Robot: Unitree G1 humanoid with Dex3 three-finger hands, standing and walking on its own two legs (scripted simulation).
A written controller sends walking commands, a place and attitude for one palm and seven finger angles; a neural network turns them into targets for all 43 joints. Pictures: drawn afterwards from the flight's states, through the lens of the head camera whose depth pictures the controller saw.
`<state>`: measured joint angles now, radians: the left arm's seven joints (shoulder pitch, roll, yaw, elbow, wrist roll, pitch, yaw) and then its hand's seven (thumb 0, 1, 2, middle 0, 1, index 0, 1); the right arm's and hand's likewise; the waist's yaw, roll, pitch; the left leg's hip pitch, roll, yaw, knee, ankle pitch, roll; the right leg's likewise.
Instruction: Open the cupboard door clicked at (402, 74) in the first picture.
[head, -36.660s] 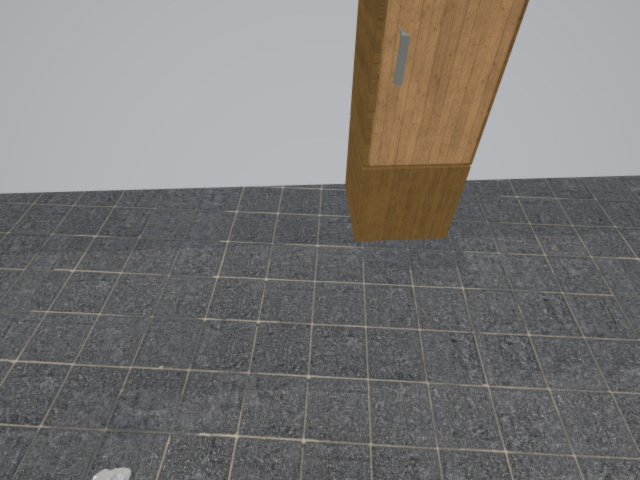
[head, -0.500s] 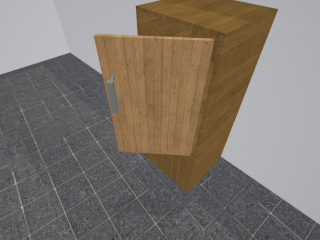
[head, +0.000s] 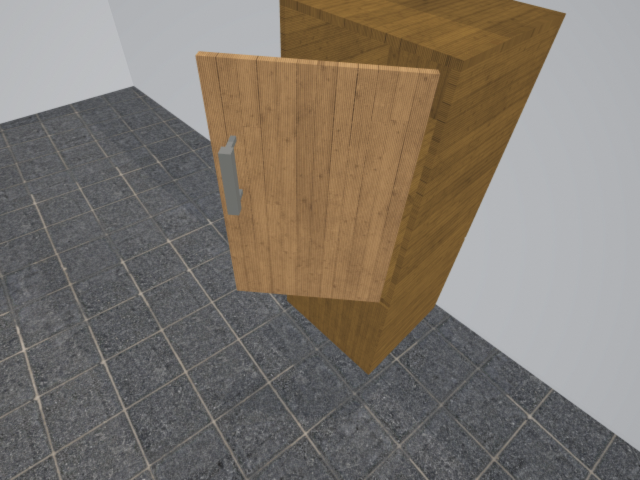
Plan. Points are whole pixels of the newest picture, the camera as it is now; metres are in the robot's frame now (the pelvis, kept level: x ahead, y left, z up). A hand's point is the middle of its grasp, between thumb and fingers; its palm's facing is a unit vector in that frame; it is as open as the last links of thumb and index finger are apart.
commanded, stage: shuffle to correct the standing spot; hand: left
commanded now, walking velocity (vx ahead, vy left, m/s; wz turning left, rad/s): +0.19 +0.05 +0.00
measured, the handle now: (233, 176) +0.60 +0.20 +0.04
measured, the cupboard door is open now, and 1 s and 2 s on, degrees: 41 41 41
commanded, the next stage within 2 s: come to a stop and stand still in 0.08 s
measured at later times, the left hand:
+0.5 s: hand out of the picture +0.13 +0.19 -0.18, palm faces -0.02 -0.98 -0.20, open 7.3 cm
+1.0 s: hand out of the picture +0.06 +0.18 -0.16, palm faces -0.01 -0.96 -0.27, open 7.4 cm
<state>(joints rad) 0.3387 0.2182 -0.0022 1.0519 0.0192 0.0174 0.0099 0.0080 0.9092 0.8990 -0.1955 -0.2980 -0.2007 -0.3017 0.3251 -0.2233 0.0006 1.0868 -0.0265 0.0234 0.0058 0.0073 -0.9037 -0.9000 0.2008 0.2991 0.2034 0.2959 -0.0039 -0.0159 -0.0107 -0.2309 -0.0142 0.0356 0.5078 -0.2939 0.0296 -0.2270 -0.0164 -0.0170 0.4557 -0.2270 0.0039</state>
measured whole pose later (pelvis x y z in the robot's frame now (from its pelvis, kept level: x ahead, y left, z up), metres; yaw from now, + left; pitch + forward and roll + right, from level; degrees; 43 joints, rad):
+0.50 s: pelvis +0.07 +0.01 -0.01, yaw -2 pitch -1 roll -1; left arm 0.23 0.17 0.04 1.01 0.01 0.01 0.04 0.02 0.93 0.90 -0.19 -0.30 -0.20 -0.30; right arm 0.35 -0.08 -0.03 1.11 0.00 0.00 -0.05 0.01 -0.90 -0.90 0.20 0.30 0.21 0.30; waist -0.03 -0.02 0.07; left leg -0.13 -0.02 0.08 0.54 -0.38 0.06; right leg -0.30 -0.06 -0.05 0.54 -0.21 0.03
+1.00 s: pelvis +0.06 -0.01 +0.00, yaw -3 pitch -2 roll +1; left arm 0.33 0.17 0.00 1.04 0.02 0.01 0.02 0.01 0.91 0.90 -0.19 -0.30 -0.20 -0.30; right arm 0.25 -0.21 -0.01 0.93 -0.02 -0.01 -0.01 0.00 -0.92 -0.90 0.20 0.30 0.20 0.30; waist 0.02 0.06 0.00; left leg -0.12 -0.02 0.10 0.47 -0.33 0.03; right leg -0.31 -0.05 -0.03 0.53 -0.19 0.00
